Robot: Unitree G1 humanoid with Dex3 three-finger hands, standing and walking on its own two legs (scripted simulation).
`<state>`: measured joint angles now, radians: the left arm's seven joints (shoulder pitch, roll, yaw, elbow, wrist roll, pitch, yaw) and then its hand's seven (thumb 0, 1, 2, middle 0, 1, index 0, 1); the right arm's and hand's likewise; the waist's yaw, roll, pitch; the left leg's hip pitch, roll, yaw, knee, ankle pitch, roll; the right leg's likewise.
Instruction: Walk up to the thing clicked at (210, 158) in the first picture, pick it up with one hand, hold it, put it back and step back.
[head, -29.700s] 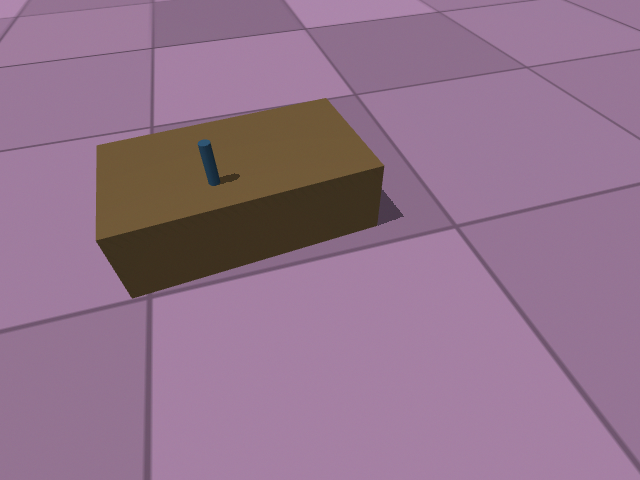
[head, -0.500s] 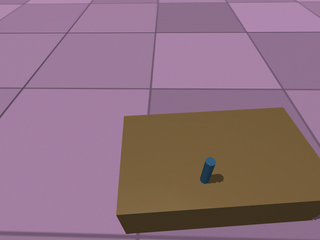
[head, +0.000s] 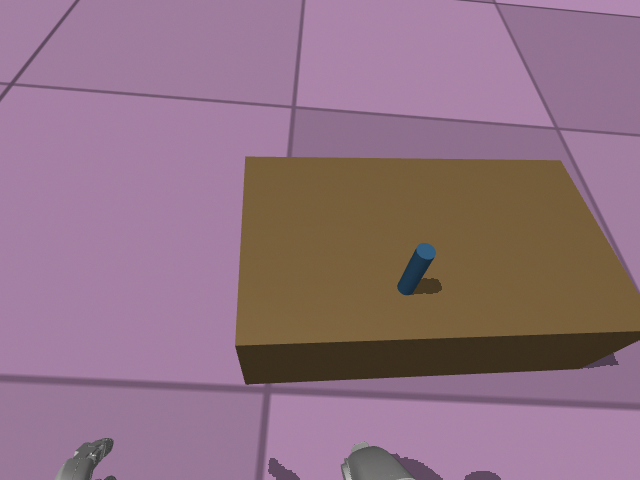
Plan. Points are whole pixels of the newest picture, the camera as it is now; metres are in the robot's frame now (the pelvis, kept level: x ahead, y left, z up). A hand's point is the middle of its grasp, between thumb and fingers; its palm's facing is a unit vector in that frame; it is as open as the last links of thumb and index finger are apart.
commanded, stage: step back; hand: right
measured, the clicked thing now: (415, 270) +0.59 -0.28 -0.34
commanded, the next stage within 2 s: none
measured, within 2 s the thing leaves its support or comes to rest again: neither
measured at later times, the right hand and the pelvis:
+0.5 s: hand out of the picture +0.00 -0.27 -0.14, palm faces +0.04 +0.93 -0.37, open 7.4 cm; pelvis -0.09 +0.00 +0.01, yaw -4 degrees
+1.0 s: hand out of the picture -0.13 -0.28 -0.12, palm faces +0.03 +0.89 -0.46, open 7.4 cm; pelvis -0.24 +0.00 +0.00, yaw -6 degrees
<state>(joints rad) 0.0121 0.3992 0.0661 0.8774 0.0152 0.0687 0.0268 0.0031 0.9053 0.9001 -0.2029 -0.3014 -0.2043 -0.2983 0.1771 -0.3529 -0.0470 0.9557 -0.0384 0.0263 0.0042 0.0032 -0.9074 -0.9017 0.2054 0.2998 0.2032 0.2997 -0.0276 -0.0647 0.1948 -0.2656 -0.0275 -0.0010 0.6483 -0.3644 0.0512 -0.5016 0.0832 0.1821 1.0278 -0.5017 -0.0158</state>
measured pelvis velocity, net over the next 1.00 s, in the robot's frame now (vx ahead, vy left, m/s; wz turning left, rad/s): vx -0.24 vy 0.00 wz -0.10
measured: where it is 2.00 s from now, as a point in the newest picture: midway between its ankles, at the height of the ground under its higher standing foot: outside the picture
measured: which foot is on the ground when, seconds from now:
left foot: down 0.00-0.36, up 0.38-0.64, down 0.66-1.00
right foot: up 0.00-0.30, down 0.32-0.68, up 0.70-1.00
